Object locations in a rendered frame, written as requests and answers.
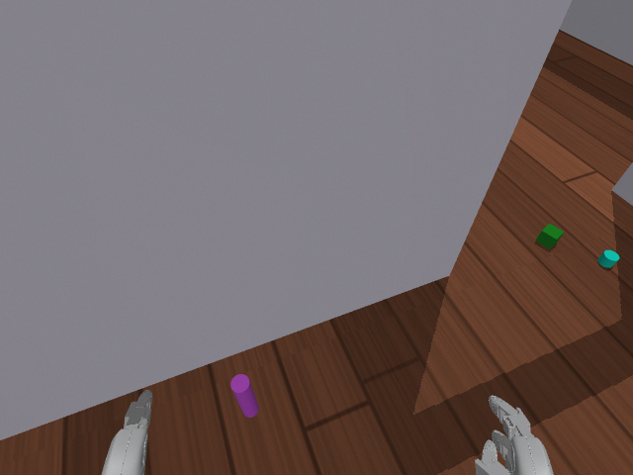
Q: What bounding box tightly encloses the left robot hand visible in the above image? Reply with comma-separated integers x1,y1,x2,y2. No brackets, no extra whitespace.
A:
101,390,152,475

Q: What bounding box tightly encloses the right robot hand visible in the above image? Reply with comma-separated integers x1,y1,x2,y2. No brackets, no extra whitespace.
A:
475,395,554,475

